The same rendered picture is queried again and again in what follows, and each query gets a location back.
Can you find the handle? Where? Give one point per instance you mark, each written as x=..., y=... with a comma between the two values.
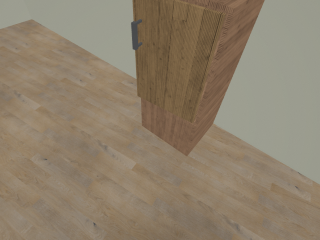
x=134, y=32

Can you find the cupboard door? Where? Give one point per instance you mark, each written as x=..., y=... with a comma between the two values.
x=179, y=40

